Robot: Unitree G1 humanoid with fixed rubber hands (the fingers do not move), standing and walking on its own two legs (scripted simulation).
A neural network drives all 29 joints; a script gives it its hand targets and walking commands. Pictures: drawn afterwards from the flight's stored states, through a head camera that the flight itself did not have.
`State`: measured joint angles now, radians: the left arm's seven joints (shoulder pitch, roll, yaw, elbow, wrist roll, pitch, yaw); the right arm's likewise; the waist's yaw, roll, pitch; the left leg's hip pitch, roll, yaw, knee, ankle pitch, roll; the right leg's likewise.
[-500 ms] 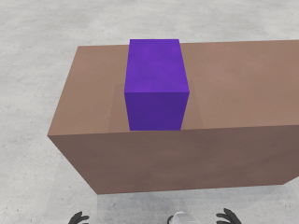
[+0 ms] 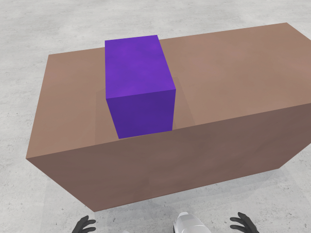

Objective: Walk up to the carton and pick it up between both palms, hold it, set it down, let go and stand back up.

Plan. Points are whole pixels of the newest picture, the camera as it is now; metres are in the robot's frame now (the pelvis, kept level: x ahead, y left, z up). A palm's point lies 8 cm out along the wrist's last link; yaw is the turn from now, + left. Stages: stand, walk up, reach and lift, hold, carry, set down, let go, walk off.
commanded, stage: walk up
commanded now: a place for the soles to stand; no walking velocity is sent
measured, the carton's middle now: (138, 85) +0.51 +0.05 +0.07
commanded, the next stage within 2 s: none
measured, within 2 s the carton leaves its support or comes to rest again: neither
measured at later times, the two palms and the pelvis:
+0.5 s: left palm (90, 223) +0.16 +0.18 -0.09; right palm out of the picture +0.07 -0.22 -0.10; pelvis +0.01 +0.00 +0.02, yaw -4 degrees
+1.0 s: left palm out of the picture +0.08 +0.19 -0.10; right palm out of the picture +0.05 -0.24 -0.10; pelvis +0.02 -0.03 +0.03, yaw +2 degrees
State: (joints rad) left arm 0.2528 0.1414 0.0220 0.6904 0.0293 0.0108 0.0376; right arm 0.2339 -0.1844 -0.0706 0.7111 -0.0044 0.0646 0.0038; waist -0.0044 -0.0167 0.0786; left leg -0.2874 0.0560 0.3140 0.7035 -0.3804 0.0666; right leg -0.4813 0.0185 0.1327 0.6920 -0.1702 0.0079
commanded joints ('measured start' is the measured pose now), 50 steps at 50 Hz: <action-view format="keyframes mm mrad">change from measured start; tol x16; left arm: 1 -16 122 37 -129 -1 -39 9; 50 21 52 4 103 -13 -60 -37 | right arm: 1 -34 -110 -29 -108 6 -19 -1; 50 210 -26 36 56 -10 -115 -14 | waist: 1 6 -95 -79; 6 -36 -123 -183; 10 -3 151 -112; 23 -29 -94 -203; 50 -10 6 -56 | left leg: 1 -53 71 -139 -127 -141 3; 6 57 -9 -216 -92 -71 4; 10 23 334 -476 -379 85 103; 20 83 193 -267 -217 452 32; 23 33 63 -230 -213 121 -40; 50 118 71 -316 -328 282 -27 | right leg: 1 72 -98 130 -142 176 -91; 6 53 -130 268 -253 -54 -125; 12 -95 32 -97 367 -386 1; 18 64 -1 -183 -10 -268 12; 20 240 -29 -143 -266 29 -18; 22 466 -189 98 -228 210 -78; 23 311 -238 130 -262 156 -142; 50 290 -137 -118 -369 66 -41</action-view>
